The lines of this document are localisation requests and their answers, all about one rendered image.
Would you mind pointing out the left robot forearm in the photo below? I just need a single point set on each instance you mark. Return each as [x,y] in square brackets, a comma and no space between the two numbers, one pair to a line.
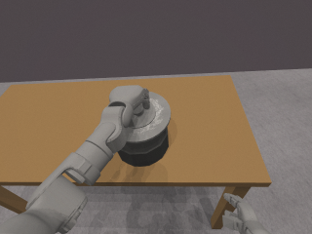
[86,163]

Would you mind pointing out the lid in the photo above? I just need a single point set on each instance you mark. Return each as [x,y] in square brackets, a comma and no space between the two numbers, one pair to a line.
[152,122]

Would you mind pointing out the robot left upper arm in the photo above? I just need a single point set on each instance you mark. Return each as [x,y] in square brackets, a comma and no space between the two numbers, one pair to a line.
[56,210]

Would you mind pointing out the pot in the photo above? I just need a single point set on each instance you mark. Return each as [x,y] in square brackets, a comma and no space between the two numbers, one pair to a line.
[145,153]

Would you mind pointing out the table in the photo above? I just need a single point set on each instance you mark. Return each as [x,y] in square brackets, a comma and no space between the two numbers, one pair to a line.
[211,143]

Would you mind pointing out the robot right hand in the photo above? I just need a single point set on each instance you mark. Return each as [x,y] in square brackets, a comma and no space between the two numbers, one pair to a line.
[245,213]

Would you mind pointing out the robot left hand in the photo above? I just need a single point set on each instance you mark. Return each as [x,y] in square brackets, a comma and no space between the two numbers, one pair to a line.
[134,95]

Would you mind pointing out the right robot forearm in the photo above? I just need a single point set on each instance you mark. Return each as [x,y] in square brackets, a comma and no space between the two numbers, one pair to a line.
[254,227]

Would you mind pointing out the knob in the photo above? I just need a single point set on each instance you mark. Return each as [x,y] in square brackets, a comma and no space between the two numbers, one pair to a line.
[139,110]

